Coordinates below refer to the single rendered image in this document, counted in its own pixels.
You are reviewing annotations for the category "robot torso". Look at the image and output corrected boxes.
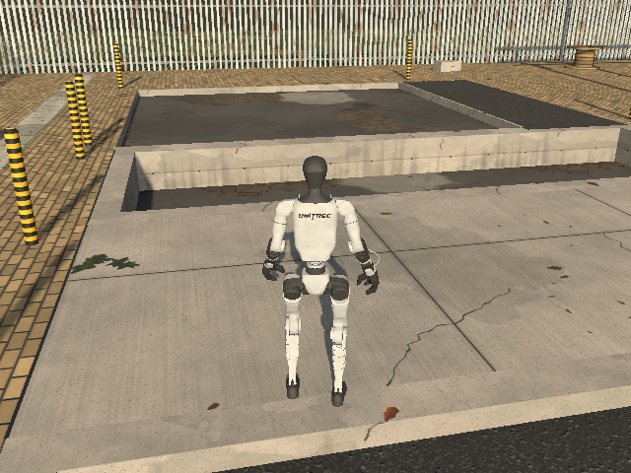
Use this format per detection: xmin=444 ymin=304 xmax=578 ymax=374
xmin=292 ymin=194 xmax=338 ymax=296

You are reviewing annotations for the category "right robot hand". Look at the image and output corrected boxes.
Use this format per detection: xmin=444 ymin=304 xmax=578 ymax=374
xmin=357 ymin=270 xmax=380 ymax=295

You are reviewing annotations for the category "robot right upper arm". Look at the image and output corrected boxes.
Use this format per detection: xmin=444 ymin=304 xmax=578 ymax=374
xmin=335 ymin=199 xmax=365 ymax=253

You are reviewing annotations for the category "left robot forearm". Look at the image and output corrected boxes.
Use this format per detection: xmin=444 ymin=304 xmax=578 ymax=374
xmin=264 ymin=238 xmax=280 ymax=268

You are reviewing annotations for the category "robot right thigh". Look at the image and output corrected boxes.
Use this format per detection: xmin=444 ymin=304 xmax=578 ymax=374
xmin=329 ymin=275 xmax=350 ymax=345

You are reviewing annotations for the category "right robot forearm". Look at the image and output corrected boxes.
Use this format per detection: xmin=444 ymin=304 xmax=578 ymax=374
xmin=355 ymin=238 xmax=376 ymax=276

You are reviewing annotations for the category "left robot hand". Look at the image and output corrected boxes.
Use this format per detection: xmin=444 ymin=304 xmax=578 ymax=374
xmin=262 ymin=263 xmax=285 ymax=281

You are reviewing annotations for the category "robot left upper arm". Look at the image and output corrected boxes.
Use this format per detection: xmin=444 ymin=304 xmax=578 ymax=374
xmin=269 ymin=198 xmax=295 ymax=252

